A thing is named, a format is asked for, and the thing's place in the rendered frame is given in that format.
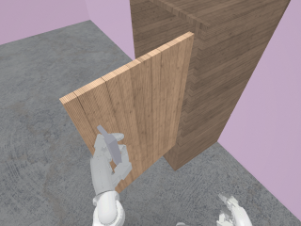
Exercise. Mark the right robot hand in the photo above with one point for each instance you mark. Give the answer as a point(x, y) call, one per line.
point(238, 215)

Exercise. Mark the left robot hand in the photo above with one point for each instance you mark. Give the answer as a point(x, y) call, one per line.
point(101, 171)

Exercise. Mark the handle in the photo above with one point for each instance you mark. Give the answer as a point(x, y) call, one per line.
point(112, 145)

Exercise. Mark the left robot forearm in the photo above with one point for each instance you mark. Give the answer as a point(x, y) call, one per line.
point(108, 211)

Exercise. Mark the cupboard door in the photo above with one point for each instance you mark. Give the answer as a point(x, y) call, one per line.
point(141, 100)

